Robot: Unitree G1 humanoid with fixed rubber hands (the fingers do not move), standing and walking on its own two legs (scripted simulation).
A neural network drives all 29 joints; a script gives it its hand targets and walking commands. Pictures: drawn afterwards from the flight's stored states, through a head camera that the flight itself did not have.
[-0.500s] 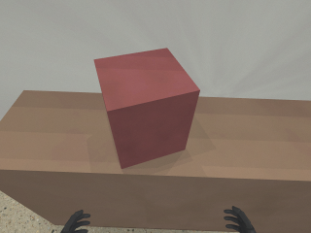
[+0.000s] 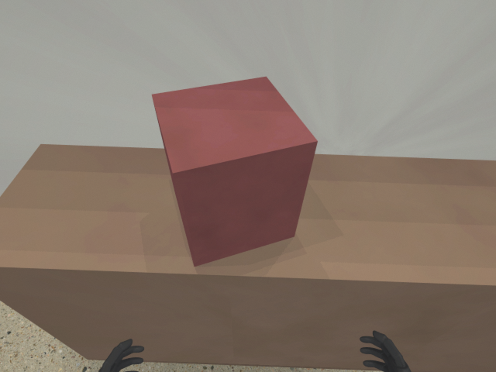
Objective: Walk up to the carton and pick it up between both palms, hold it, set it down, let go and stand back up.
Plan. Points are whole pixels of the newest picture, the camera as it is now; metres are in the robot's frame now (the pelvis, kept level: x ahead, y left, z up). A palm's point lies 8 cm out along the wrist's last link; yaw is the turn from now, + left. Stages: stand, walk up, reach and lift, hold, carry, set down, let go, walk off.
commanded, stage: stand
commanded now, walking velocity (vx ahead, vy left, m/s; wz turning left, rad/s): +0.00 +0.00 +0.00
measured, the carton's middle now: (229, 172) +0.45 +0.04 +0.07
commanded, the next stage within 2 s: walk up in 0.10 s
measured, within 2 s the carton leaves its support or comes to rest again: neither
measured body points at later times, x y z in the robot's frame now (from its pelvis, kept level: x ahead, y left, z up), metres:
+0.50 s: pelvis +0.00 +0.01 +0.00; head +0.00 +0.00 +0.45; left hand +0.12 +0.25 -0.11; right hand +0.14 -0.24 -0.10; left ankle +0.04 +0.12 -0.72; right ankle +0.04 -0.12 -0.72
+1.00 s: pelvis +0.00 +0.01 +0.00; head +0.01 +0.01 +0.45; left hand +0.12 +0.27 -0.11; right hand +0.13 -0.24 -0.10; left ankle +0.04 +0.12 -0.72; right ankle +0.04 -0.12 -0.72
